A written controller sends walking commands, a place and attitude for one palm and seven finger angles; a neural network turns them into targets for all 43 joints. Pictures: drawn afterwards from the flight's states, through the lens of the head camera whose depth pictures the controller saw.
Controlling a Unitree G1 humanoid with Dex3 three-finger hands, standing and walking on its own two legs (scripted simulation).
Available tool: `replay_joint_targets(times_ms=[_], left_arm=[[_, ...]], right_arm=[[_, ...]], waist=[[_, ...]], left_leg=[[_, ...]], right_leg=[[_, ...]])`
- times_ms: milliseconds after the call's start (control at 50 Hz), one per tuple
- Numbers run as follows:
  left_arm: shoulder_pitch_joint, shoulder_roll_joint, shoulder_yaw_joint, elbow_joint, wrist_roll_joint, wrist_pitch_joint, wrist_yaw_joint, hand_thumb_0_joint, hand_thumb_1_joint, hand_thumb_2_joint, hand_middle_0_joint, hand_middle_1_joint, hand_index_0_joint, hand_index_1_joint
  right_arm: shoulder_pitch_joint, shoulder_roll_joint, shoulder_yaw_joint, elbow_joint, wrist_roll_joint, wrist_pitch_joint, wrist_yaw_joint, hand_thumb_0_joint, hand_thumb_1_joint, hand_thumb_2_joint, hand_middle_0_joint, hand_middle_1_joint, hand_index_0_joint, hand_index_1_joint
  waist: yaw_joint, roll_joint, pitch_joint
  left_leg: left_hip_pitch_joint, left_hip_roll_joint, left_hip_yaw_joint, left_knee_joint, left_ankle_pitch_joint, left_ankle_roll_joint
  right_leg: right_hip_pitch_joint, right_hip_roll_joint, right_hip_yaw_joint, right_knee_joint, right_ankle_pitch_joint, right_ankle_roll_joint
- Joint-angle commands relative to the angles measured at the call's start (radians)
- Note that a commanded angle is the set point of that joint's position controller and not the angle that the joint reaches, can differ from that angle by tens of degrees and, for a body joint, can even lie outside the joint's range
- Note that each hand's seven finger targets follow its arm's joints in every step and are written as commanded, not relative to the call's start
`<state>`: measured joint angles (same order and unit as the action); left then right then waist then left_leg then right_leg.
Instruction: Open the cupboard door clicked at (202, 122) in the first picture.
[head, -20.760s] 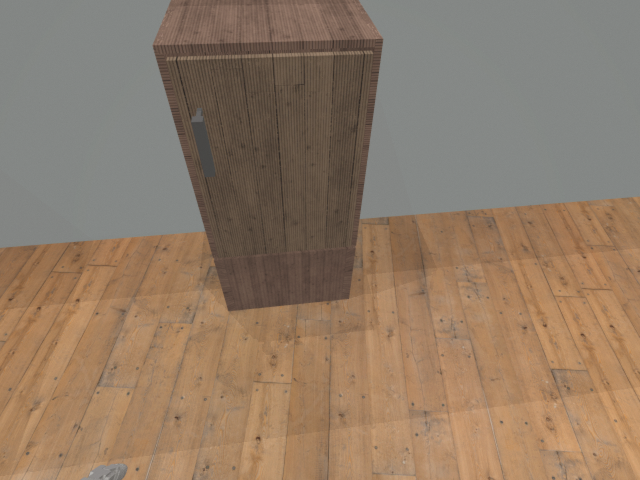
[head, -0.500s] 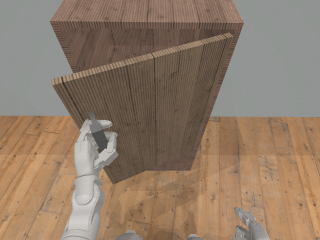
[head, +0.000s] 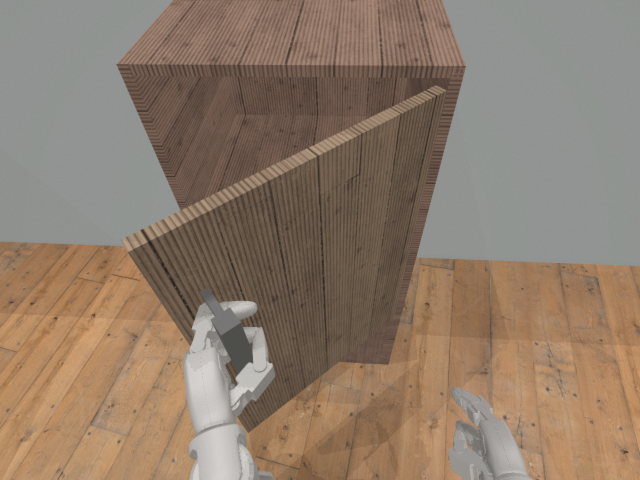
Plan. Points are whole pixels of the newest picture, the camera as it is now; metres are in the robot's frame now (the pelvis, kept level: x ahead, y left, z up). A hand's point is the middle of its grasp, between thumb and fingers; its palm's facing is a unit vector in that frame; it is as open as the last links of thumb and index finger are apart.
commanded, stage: open thumb and fingers to let go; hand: left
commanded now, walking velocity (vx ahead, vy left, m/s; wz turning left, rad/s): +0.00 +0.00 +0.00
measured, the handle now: (229, 337) +0.28 +0.12 +0.05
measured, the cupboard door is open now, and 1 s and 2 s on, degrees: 42 41 42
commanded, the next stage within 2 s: slide the hand sideways off the handle in 0.74 s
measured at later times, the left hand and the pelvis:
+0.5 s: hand (247, 366) +0.24 +0.10 +0.05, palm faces +0.35 -0.94 +0.02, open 13.3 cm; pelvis -0.01 +0.01 +0.00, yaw -1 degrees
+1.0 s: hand (239, 395) +0.21 +0.10 +0.05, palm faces -0.11 -0.99 -0.03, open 16.0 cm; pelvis -0.02 +0.05 -0.01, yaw -2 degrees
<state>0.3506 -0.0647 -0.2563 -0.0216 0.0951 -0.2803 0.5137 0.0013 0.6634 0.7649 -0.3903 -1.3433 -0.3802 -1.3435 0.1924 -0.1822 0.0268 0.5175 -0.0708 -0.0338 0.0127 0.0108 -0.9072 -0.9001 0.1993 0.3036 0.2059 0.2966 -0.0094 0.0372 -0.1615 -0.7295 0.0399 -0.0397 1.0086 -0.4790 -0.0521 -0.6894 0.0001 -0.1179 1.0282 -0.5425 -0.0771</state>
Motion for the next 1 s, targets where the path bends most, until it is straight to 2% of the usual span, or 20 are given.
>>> replay_joint_targets(times_ms=[0,60,120,220,300,340,380,500,520,580,640,660,700,820,840,860,880,920,940,980], left_arm=[[-0.1,-0.067,0.032,-0.209,-0.003,-0.075,0.009,0.0,0.55,0.75,-0.375,-1.313,-0.375,-1.313],[-0.062,-0.037,0.054,-0.221,-0.014,-0.081,-0.013,0.0,0.34,0.66,-0.36,-1.29,-0.36,-1.29],[-0.055,-0.022,0.061,-0.204,-0.02,-0.084,-0.033,0.0,0.13,0.57,-0.345,-1.268,-0.345,-1.268],[-0.1,-0.004,0.065,-0.214,-0.02,-0.128,-0.051,0.0,-0.22,0.42,-0.32,-1.23,-0.32,-1.23],[-0.108,-0.018,0.063,-0.203,-0.023,-0.145,-0.044,0.0,-0.5,0.3,-0.3,-1.2,-0.3,-1.2],[-0.111,-0.014,0.071,-0.196,-0.028,-0.139,-0.036,0.0,-0.5,0.3,-0.3,-1.2,-0.3,-1.2],[-0.149,-0.03,0.054,-0.193,-0.026,-0.131,-0.026,0.0,-0.5,0.3,-0.283,-1.1,-0.283,-1.1],[-0.166,-0.049,0.029,-0.188,-0.003,-0.106,-0.002,0.0,-0.5,0.3,-0.233,-0.8,-0.233,-0.8],[-0.161,-0.048,0.028,-0.179,0.003,-0.097,0.003,0.0,-0.5,0.3,-0.225,-0.75,-0.225,-0.75],[-0.157,-0.081,0.004,-0.194,0.009,-0.086,0.015,0.0,-0.5,0.3,-0.2,-0.6,-0.2,-0.6],[-0.152,-0.093,-0.002,-0.184,0.01,-0.064,0.024,0.0,-0.5,0.3,-0.175,-0.45,-0.175,-0.45],[-0.163,-0.116,-0.027,-0.209,0.014,-0.06,0.029,0.0,-0.5,0.3,-0.167,-0.4,-0.167,-0.4],[-0.159,-0.13,-0.033,-0.198,0.015,-0.043,0.037,0.0,-0.5,0.3,-0.15,-0.3,-0.15,-0.3],[-0.17,-0.173,-0.065,-0.208,0.018,0.0,0.052,0.0,-0.5,0.3,-0.15,-0.3,-0.15,-0.3],[-0.161,-0.024,-0.265,-0.239,0.12,-0.051,-0.154,0.0,-0.5,0.3,-0.15,-0.3,-0.15,-0.3],[-0.191,0.029,-0.195,-0.298,0.077,-0.097,-0.27,0.0,-0.5,0.3,-0.15,-0.3,-0.15,-0.3],[-0.178,0.07,-0.18,-0.318,0.058,-0.122,-0.342,0.0,-0.5,0.3,-0.15,-0.3,-0.15,-0.3],[-0.162,0.088,-0.165,-0.352,0.0,-0.141,-0.455,0.0,-0.5,0.3,-0.15,-0.3,-0.15,-0.3],[-0.131,0.077,-0.15,-0.366,-0.036,-0.143,-0.487,0.0,-0.5,0.3,-0.15,-0.3,-0.15,-0.3],[-0.093,0.03,-0.135,-0.374,-0.11,-0.131,-0.499,0.0,-0.5,0.3,-0.15,-0.3,-0.15,-0.3]], right_arm=[[-0.069,-0.068,-0.04,-0.147,0.0,-0.062,-0.013,0.0,-0.9,-0.9,0.2,0.3,0.2,0.3],[-0.049,-0.071,-0.047,-0.142,0.006,-0.057,-0.018,0.0,-0.9,-0.9,0.2,0.3,0.2,0.3],[-0.044,-0.074,-0.047,-0.138,0.008,-0.052,-0.022,0.0,-0.9,-0.9,0.2,0.3,0.2,0.3],[-0.057,-0.083,-0.053,-0.13,0.005,-0.058,-0.025,0.0,-0.9,-0.9,0.2,0.3,0.2,0.3],[-0.062,-0.083,-0.055,-0.136,0.007,-0.063,-0.024,0.0,-0.9,-0.9,0.2,0.3,0.2,0.3],[-0.067,-0.083,-0.056,-0.141,0.007,-0.064,-0.026,0.0,-0.9,-0.9,0.2,0.3,0.2,0.3],[-0.066,-0.083,-0.054,-0.142,0.009,-0.065,-0.028,0.0,-0.9,-0.9,0.2,0.3,0.2,0.3],[-0.062,-0.085,-0.05,-0.15,0.009,-0.063,-0.028,0.0,-0.9,-0.9,0.2,0.3,0.2,0.3],[-0.059,-0.087,-0.051,-0.152,0.008,-0.063,-0.029,0.0,-0.9,-0.9,0.2,0.3,0.2,0.3],[-0.065,-0.084,-0.048,-0.159,0.008,-0.063,-0.022,0.0,-0.9,-0.9,0.2,0.3,0.2,0.3],[-0.069,-0.086,-0.044,-0.163,0.009,-0.058,-0.019,0.0,-0.9,-0.9,0.2,0.3,0.2,0.3],[-0.075,-0.085,-0.043,-0.168,0.009,-0.059,-0.016,0.0,-0.9,-0.9,0.2,0.3,0.2,0.3],[-0.079,-0.082,-0.039,-0.169,0.009,-0.059,-0.011,0.0,-0.9,-0.9,0.2,0.3,0.2,0.3],[-0.101,-0.082,-0.035,-0.18,0.014,-0.052,0.002,0.0,-0.9,-0.9,0.2,0.3,0.2,0.3],[-0.009,-0.133,-0.038,-0.159,0.025,-0.056,0.013,0.0,-0.9,-0.9,0.2,0.3,0.2,0.3],[-0.008,-0.119,-0.048,-0.184,0.028,-0.055,0.01,0.0,-0.9,-0.9,0.2,0.3,0.2,0.3],[-0.011,-0.122,-0.049,-0.194,0.031,-0.053,0.005,0.0,-0.9,-0.9,0.2,0.3,0.2,0.3],[-0.009,-0.121,-0.046,-0.216,0.042,-0.063,-0.002,0.0,-0.9,-0.9,0.2,0.3,0.2,0.3],[-0.013,-0.115,-0.043,-0.234,0.049,-0.069,-0.005,0.0,-0.9,-0.9,0.2,0.3,0.2,0.3],[-0.022,-0.111,-0.038,-0.264,0.062,-0.081,-0.011,0.0,-0.9,-0.9,0.2,0.3,0.2,0.3]], waist=[[0.003,-0.151,-0.176],[0.008,-0.162,-0.209],[0.0,-0.187,-0.169],[-0.011,-0.161,-0.14],[-0.002,-0.135,-0.158],[0.001,-0.146,-0.156],[-0.01,-0.161,-0.148],[-0.003,-0.123,-0.159],[-0.006,-0.14,-0.158],[0.005,-0.093,-0.173],[0.009,-0.101,-0.16],[0.008,-0.06,-0.174],[0.01,-0.06,-0.163],[0.014,-0.042,-0.153],[-0.091,-0.094,-0.068],[-0.052,-0.058,-0.13],[-0.037,-0.033,-0.179],[-0.041,-0.012,-0.193],[-0.028,-0.008,-0.184],[-0.028,-0.046,-0.145]], left_leg=[[0.03,-0.07,0.017,-0.052,0.182,0.055],[0.021,-0.069,0.018,-0.056,0.213,0.054],[-0.005,-0.068,0.01,-0.056,0.201,0.055],[-0.022,-0.063,0.001,-0.043,0.159,0.061],[-0.01,-0.066,0.007,-0.044,0.143,0.062],[-0.016,-0.066,0.008,-0.041,0.136,0.061],[-0.007,-0.067,0.01,-0.041,0.13,0.064],[0.032,-0.066,0.016,-0.065,0.142,0.068],[0.036,-0.063,0.013,-0.067,0.15,0.07],[0.067,-0.062,0.016,-0.082,0.173,0.07],[0.075,-0.057,0.01,-0.096,0.185,0.067],[0.092,-0.057,0.011,-0.096,0.195,0.067],[0.094,-0.055,0.006,-0.102,0.195,0.065],[0.108,-0.049,-0.008,-0.117,0.201,0.061],[0.104,-0.047,-0.003,-0.09,0.205,0.079],[0.105,-0.048,-0.002,-0.084,0.219,0.083],[0.122,-0.051,0.001,-0.08,0.233,0.086],[0.128,-0.052,-0.002,-0.074,0.232,0.085],[0.13,-0.051,-0.005,-0.082,0.22,0.082],[0.115,-0.05,-0.014,-0.095,0.16,0.079]], right_leg=[[0.17,-0.065,0.201,-0.254,0.433,0.1],[0.24,-0.08,0.224,-0.246,0.564,0.108],[0.245,-0.088,0.238,-0.257,0.577,0.113],[0.179,-0.085,0.242,-0.257,0.438,0.106],[0.145,-0.074,0.219,-0.245,0.347,0.095],[0.144,-0.076,0.225,-0.254,0.322,0.096],[0.13,-0.074,0.219,-0.264,0.29,0.096],[0.097,-0.043,0.153,-0.23,0.259,0.075],[0.095,-0.036,0.14,-0.226,0.26,0.071],[0.082,-0.019,0.102,-0.198,0.274,0.06],[0.076,-0.007,0.073,-0.183,0.272,0.052],[0.068,-0.003,0.066,-0.174,0.275,0.049],[0.06,0.003,0.051,-0.168,0.264,0.045],[0.051,0.015,0.028,-0.156,0.24,0.035],[-0.018,-0.003,0.072,-0.155,0.297,0.045],[0.021,-0.008,0.077,-0.144,0.332,0.038],[0.05,-0.008,0.083,-0.13,0.357,0.035],[0.053,-0.009,0.083,-0.12,0.352,0.034],[0.047,-0.006,0.076,-0.12,0.327,0.033],[0.028,0.005,0.058,-0.131,0.248,0.038]])
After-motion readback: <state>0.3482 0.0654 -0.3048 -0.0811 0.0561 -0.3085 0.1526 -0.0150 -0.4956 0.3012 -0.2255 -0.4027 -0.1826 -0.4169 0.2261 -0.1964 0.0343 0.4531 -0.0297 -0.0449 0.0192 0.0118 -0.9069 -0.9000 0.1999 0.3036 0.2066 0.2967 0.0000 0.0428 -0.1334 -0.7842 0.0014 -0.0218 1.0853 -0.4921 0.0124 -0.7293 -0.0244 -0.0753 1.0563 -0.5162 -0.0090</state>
